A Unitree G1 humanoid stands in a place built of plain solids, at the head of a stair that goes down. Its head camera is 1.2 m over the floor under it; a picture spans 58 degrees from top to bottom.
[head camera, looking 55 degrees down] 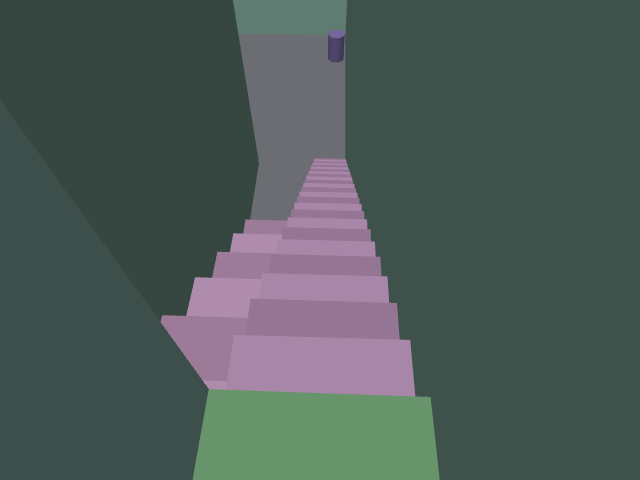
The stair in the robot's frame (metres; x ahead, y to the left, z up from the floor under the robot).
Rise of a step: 0.20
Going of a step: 0.24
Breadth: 0.60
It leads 2 degrees to the right of straight ahead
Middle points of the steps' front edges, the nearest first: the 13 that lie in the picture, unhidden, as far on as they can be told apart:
0.34 0.00 0.00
0.57 -0.01 -0.20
0.81 -0.01 -0.40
1.05 -0.02 -0.59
1.29 -0.03 -0.79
1.53 -0.04 -0.99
1.77 -0.05 -1.19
2.01 -0.06 -1.39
2.25 -0.06 -1.59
2.49 -0.07 -1.79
2.73 -0.08 -1.98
2.97 -0.09 -2.18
3.21 -0.10 -2.38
